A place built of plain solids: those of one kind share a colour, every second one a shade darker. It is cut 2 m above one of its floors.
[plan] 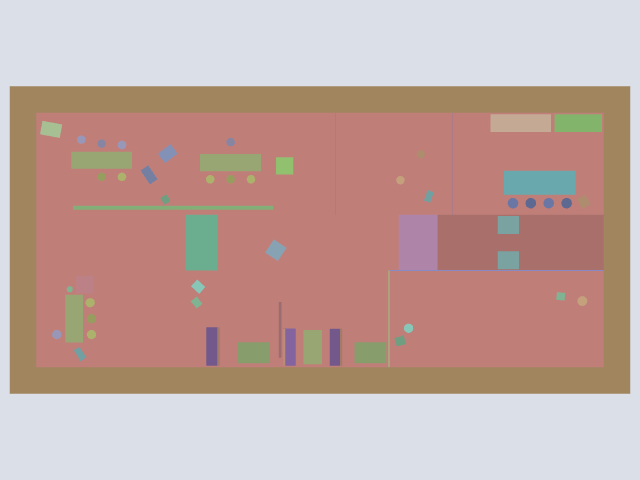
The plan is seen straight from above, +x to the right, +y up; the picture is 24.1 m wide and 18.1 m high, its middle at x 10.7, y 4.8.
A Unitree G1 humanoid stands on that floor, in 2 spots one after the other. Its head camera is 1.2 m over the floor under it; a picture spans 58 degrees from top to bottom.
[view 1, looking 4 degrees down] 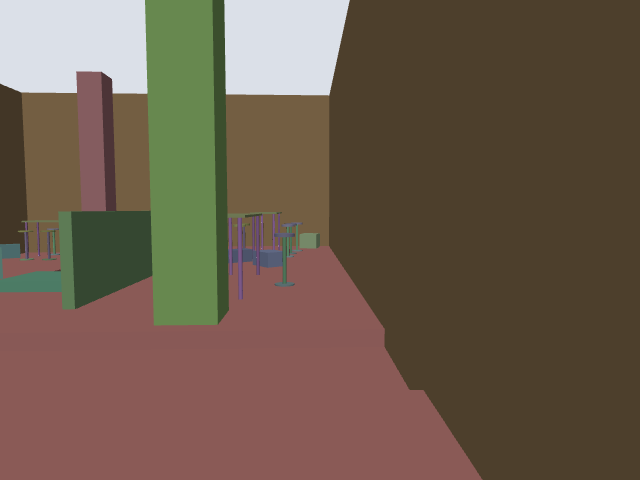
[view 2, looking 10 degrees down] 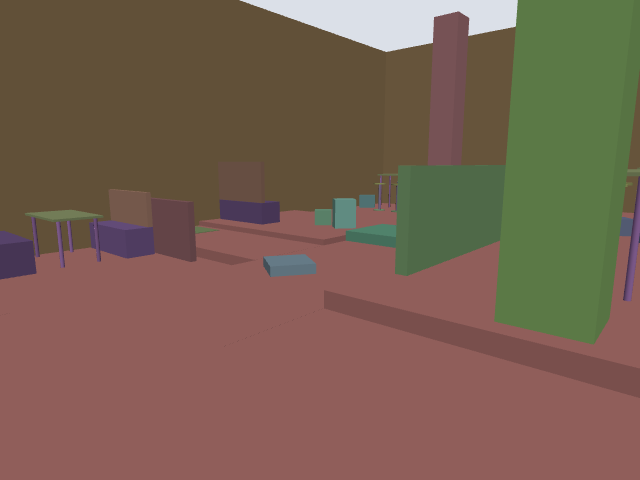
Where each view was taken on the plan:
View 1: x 14.09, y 8.81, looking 178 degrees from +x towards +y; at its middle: monitor_wedge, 13.89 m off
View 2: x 12.91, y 8.32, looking -139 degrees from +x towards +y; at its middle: floor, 7.35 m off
